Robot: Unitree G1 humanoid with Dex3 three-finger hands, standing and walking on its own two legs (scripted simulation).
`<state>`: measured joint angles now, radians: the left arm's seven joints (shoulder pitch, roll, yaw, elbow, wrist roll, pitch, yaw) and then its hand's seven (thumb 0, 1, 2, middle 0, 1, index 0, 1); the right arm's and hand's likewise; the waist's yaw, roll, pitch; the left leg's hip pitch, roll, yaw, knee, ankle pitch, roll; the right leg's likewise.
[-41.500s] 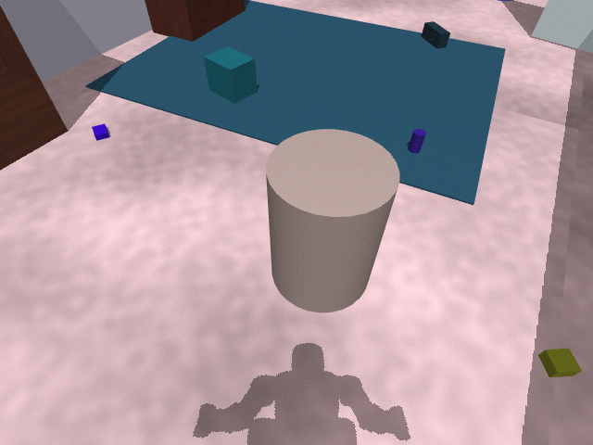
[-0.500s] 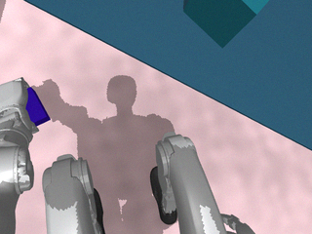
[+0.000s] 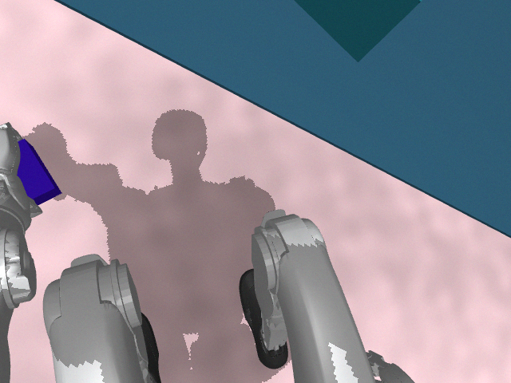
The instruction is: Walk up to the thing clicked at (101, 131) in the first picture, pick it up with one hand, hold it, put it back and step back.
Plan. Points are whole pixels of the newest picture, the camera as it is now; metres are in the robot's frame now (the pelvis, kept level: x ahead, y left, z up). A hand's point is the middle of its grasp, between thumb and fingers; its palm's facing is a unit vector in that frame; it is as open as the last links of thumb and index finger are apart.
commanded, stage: lower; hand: left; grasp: from above
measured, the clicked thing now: (21, 177) +0.46 +0.27 -0.22
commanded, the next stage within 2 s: rest in 0.16 s
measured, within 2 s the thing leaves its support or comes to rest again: rests again in 0.88 s
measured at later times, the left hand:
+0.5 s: hand (34, 178) +0.47 +0.26 -0.25, palm faces -0.42 -0.19 -0.89, open 12.2 cm
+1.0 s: hand (38, 182) +0.47 +0.26 -0.28, palm faces -0.42 -0.21 -0.88, open 12.2 cm
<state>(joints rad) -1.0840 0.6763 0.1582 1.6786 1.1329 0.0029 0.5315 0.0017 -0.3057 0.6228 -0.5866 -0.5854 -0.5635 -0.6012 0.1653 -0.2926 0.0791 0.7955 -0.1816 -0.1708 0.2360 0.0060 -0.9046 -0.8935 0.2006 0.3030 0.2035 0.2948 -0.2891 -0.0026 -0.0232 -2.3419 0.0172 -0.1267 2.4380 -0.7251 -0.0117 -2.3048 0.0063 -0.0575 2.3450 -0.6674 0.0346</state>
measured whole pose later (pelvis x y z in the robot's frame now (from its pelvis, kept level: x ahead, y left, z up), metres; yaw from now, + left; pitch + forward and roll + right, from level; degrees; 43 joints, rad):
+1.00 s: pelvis +0.00 +0.01 -0.02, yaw -6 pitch +31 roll -13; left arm -1.13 0.89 0.20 1.84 1.16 -0.04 0.70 -0.01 -0.29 0.61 -0.58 -0.55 -0.56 -0.58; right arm 0.13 -0.35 0.23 0.74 -0.25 -0.30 0.36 0.01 -0.91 -0.90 0.20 0.30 0.20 0.30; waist -0.40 -0.10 0.15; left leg -2.35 0.02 -0.22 2.54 -0.76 -0.01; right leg -2.28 0.03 -0.14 2.37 -0.66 0.06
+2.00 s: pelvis -0.01 +0.01 -0.01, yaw -7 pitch +30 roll -14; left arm -1.15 0.96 0.18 1.85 1.12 -0.04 0.70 0.00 -0.56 1.03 -0.11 -1.00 -0.08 -1.03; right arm 0.13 -0.36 0.27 0.70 -0.24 -0.34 0.37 0.00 -0.90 -0.90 0.20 0.30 0.20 0.30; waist -0.43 -0.13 0.19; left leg -2.33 0.03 -0.25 2.53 -0.75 0.00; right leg -2.24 0.04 -0.16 2.33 -0.64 0.06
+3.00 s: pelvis -0.02 +0.00 +0.03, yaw +0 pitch +32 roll -8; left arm -0.93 0.69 -0.04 1.33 1.10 -0.13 0.20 0.00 -0.54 1.03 -0.09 -1.02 -0.07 -1.04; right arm 0.12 -0.33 0.08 0.67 -0.11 -0.07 0.22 0.01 -0.92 -0.90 0.20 0.30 0.20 0.30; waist -0.21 0.02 -0.04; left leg -2.24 0.01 -0.13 2.35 -0.67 0.00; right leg -2.18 0.00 -0.07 2.24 -0.63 0.04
